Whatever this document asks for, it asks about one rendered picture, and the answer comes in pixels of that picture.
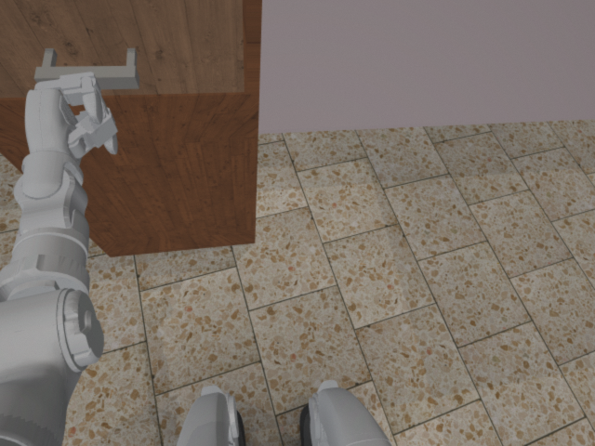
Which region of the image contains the left robot upper arm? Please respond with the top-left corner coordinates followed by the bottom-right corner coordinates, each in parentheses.
top-left (0, 288), bottom-right (104, 446)

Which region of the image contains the cabinet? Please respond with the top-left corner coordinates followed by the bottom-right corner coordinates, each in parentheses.
top-left (0, 0), bottom-right (262, 257)

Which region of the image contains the right robot thigh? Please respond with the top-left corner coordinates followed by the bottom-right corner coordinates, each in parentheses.
top-left (309, 387), bottom-right (392, 446)

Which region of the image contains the handle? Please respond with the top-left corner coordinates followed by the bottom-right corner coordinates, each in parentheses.
top-left (34, 48), bottom-right (139, 89)

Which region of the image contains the right robot shin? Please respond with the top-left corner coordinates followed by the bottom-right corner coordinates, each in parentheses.
top-left (311, 380), bottom-right (338, 446)

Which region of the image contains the left robot hand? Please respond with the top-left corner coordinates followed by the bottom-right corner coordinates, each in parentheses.
top-left (25, 72), bottom-right (118, 165)

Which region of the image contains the drawer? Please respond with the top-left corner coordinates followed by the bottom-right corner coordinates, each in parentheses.
top-left (0, 0), bottom-right (245, 98)

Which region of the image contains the robot left forearm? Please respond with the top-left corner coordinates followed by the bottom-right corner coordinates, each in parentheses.
top-left (0, 151), bottom-right (90, 302)

